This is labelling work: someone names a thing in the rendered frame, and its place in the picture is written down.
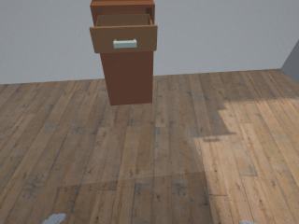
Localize handle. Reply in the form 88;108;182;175
113;38;137;49

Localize cabinet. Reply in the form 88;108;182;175
90;0;155;106

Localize drawer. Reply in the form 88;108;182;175
89;14;158;54

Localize robot left hand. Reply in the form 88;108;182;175
41;213;66;224

